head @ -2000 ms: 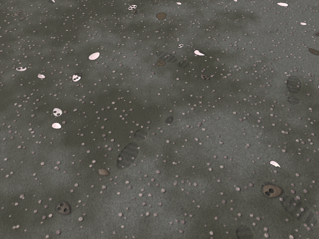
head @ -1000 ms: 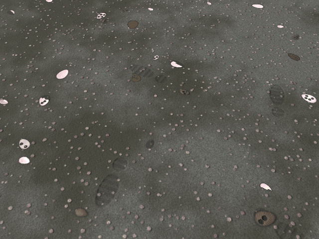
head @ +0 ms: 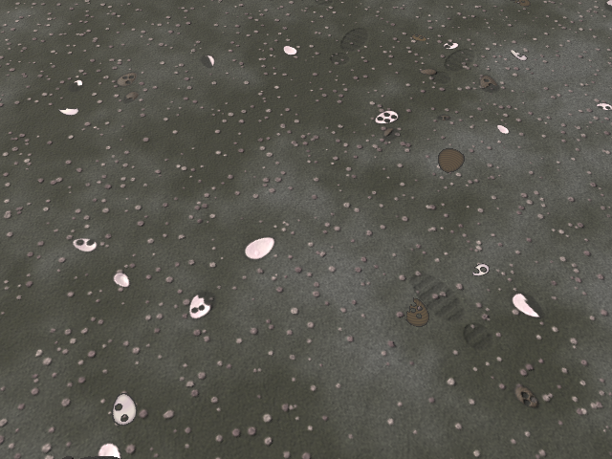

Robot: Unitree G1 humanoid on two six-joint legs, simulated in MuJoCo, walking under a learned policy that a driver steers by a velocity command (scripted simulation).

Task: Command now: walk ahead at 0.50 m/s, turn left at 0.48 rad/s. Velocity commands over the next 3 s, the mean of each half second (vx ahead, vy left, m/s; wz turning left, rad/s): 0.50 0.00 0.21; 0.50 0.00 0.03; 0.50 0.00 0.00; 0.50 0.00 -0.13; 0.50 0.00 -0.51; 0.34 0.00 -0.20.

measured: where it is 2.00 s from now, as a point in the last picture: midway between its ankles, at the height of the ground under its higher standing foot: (276, 228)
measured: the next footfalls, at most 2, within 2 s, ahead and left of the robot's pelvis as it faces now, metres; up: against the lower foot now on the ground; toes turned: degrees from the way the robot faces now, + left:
right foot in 0.20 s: +0.30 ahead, -0.14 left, +0.00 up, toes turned +4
left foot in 0.74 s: +0.57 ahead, +0.12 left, +0.00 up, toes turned +7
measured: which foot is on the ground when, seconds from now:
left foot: down 0.00-0.22, up 0.24-0.72, down 0.74-1.00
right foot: up 0.00-0.18, down 0.20-0.74, up 0.76-1.00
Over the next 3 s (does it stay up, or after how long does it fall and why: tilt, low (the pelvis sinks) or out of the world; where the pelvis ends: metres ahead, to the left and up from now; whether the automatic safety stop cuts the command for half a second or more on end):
stays up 1.60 -0.04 -0.02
